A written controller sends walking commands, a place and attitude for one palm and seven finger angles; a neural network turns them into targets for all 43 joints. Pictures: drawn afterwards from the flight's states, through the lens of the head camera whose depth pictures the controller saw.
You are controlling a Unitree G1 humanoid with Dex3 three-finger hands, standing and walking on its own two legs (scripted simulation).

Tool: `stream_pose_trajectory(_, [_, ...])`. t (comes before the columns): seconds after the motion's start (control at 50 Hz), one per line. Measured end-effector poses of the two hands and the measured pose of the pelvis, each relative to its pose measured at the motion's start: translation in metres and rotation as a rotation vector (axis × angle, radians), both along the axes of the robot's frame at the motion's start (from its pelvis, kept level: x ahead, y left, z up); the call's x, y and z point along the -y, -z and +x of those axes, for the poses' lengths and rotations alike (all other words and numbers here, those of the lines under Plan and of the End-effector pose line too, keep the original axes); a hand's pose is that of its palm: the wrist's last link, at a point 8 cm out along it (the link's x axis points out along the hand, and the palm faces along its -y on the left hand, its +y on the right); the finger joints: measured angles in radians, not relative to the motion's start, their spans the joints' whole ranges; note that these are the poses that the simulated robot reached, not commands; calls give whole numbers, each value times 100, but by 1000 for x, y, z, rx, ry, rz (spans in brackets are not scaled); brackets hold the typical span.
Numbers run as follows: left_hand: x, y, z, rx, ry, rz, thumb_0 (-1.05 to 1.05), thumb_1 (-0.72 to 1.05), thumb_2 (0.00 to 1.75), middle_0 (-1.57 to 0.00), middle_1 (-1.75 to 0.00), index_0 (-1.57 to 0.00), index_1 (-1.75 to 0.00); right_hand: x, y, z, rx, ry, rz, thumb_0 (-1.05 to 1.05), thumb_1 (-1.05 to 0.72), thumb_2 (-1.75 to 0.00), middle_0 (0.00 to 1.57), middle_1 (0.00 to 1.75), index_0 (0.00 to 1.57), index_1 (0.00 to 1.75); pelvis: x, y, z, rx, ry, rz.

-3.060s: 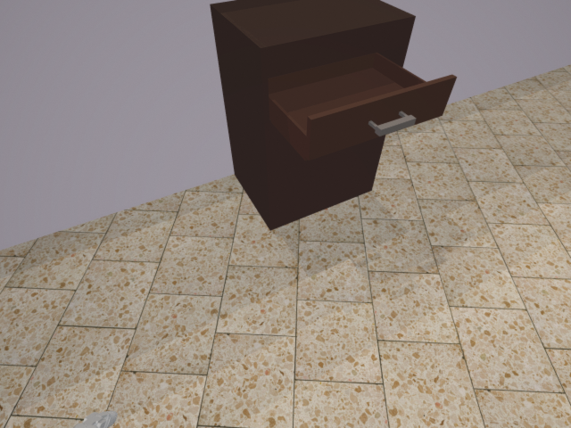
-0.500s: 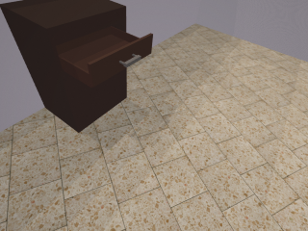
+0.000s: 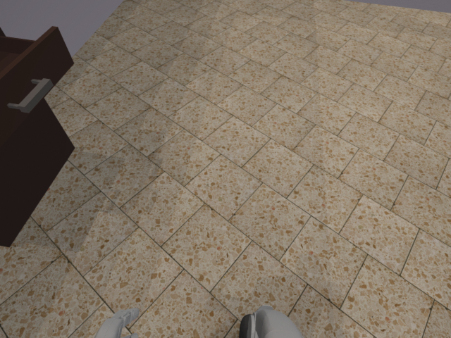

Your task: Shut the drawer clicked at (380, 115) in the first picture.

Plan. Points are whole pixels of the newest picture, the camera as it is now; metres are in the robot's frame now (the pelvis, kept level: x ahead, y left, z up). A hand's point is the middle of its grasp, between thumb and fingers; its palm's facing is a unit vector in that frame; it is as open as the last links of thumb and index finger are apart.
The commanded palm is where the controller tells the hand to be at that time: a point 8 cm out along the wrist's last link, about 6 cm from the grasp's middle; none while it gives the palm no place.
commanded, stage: walk to a spot facing it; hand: left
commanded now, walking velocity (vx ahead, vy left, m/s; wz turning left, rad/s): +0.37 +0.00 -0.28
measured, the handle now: (30, 94) +0.80 +0.57 -0.10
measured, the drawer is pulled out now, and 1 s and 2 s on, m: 0.26 0.26 0.26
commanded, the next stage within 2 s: turn to face it in 1.88 s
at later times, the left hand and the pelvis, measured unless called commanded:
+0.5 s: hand (141, 314) +0.19 +0.16 -0.16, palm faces +0.02 -0.98 -0.19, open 7.3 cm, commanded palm none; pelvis +0.22 -0.02 +0.01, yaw -6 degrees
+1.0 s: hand (166, 171) +0.54 +0.14 -0.15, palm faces -0.19 -0.97 -0.16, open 7.4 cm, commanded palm none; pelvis +0.43 -0.02 +0.02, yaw -12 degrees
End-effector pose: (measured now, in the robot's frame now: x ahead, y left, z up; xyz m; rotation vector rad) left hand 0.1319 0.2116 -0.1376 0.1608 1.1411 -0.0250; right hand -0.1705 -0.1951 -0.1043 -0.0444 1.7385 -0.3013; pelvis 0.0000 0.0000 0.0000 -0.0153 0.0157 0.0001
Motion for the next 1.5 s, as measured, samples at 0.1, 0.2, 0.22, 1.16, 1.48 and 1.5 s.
stream_pose_trajectory(0.1, [31,3,74,128,14,16,1,90,90,-20,-30,-20,-30,21,21,49,-12,59,30,1,-91,-90,20,30,20,30,29,14,48,19,35,12])
stream_pose_trajectory(0.2, [35,-9,78,54,-7,52,1,90,90,-20,-30,-20,-30,57,28,182,263,3,-19,1,-91,-90,20,30,20,30,40,-4,86,31,64,12])
stream_pose_trajectory(0.22, [31,-13,78,48,-33,67,0,92,90,-20,-30,-20,-30,62,27,210,324,-12,-27,1,-91,-90,20,29,20,30,41,-7,94,29,69,9])
stream_pose_trajectory(1.16, [92,-9,543,103,161,67,1,91,90,-20,-30,-20,-30,19,33,491,44,242,97,1,-91,-90,20,30,20,30,74,7,504,35,219,19])
stream_pose_trajectory(1.48, [75,-10,522,-171,-37,91,-1,93,90,-20,-30,-20,-30,150,8,812,525,-23,-96,2,-94,-90,20,29,19,30,93,-16,629,38,163,-19])
stream_pose_trajectory(1.5, [75,-7,519,-200,-50,82,0,93,90,-20,-30,-20,-30,151,6,829,534,-46,-101,2,-94,-90,20,29,19,30,91,-15,638,37,157,-23])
